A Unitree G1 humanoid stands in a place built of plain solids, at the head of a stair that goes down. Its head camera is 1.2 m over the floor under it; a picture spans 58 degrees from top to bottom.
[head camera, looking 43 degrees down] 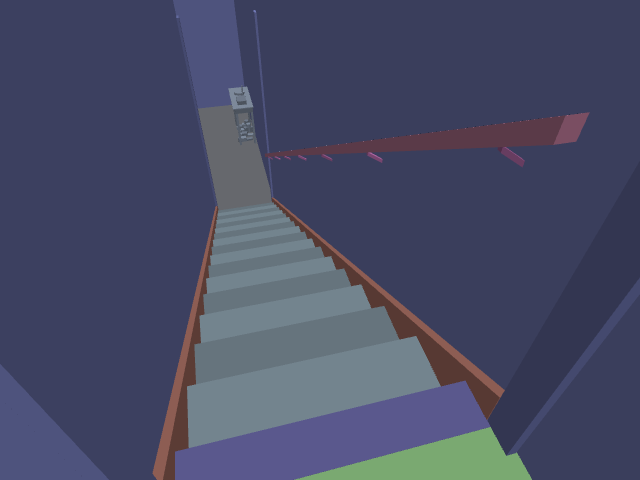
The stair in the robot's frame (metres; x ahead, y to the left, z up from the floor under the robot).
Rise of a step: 0.18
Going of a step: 0.30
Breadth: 0.85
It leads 14 degrees to the left of straight ahead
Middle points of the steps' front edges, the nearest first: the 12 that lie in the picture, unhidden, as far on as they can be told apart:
0.56 -0.03 0.00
0.85 0.05 -0.19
1.14 0.12 -0.37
1.43 0.19 -0.55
1.72 0.26 -0.74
2.01 0.34 -0.92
2.30 0.41 -1.10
2.59 0.48 -1.29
2.88 0.55 -1.47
3.17 0.62 -1.65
3.45 0.70 -1.84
3.74 0.77 -2.02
